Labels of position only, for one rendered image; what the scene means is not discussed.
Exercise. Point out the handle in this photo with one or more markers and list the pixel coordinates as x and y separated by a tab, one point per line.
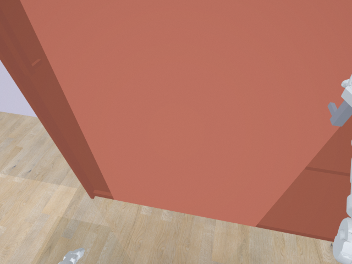
340	115
14	45

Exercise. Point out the right robot hand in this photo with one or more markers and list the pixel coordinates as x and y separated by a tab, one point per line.
347	93

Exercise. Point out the wardrobe door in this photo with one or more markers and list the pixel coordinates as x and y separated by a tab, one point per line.
206	107
49	89

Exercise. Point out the robot right upper arm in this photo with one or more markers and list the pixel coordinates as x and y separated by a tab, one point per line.
342	246

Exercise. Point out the left robot hand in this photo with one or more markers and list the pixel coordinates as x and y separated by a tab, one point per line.
72	256

